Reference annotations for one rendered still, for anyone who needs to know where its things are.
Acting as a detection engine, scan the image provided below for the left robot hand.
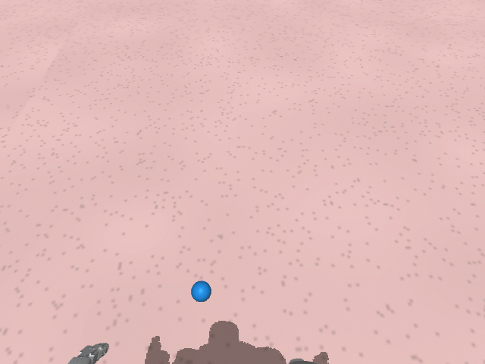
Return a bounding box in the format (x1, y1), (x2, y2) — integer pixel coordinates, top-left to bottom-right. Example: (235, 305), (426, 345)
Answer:
(68, 343), (109, 364)

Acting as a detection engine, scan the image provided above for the ball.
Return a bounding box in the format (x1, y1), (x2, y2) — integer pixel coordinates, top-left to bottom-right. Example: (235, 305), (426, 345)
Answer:
(191, 281), (211, 302)

